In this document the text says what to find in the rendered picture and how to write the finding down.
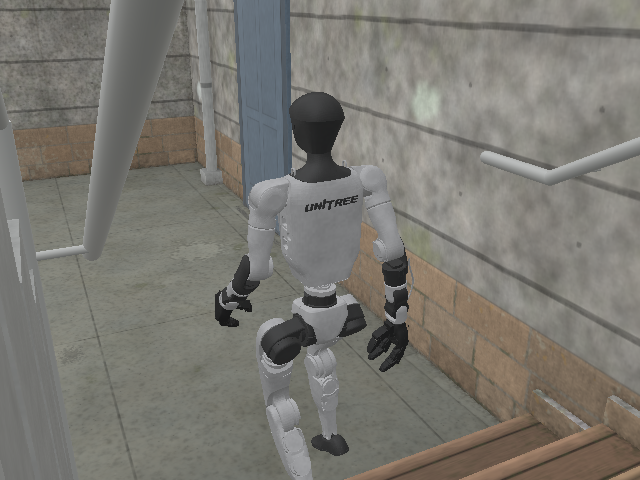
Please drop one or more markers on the stairs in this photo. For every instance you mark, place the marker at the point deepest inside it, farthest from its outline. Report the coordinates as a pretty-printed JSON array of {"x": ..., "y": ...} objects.
[{"x": 519, "y": 449}]

